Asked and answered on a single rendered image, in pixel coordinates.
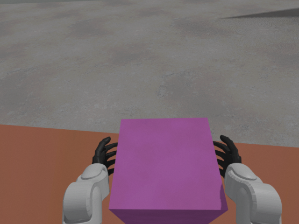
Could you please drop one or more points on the left robot forearm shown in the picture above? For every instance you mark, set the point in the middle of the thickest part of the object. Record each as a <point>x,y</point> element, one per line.
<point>82,201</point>

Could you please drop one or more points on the right robot forearm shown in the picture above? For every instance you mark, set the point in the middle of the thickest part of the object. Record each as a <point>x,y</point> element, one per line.
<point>256,202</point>

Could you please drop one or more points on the robot right hand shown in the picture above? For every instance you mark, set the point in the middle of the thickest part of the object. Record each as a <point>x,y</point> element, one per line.
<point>230,156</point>

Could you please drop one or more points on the robot left hand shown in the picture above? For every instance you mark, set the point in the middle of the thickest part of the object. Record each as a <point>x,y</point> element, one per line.
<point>101,155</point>

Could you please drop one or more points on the carton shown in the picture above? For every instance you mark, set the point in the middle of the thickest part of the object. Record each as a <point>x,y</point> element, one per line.
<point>166,172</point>

